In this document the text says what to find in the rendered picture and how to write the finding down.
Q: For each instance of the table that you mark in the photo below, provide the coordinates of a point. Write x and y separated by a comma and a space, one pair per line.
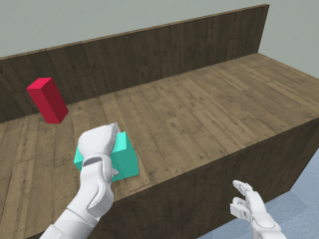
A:
200, 106

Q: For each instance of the robot left hand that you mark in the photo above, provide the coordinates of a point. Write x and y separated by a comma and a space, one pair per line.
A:
100, 140

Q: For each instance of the sponge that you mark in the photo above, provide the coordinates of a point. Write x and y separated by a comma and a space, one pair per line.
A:
123, 156

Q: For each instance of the right robot forearm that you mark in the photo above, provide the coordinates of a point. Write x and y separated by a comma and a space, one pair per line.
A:
263, 226

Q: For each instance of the left robot forearm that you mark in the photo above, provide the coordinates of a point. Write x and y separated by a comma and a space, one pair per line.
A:
93, 200

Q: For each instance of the robot right hand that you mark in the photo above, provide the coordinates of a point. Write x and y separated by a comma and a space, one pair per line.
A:
243, 209

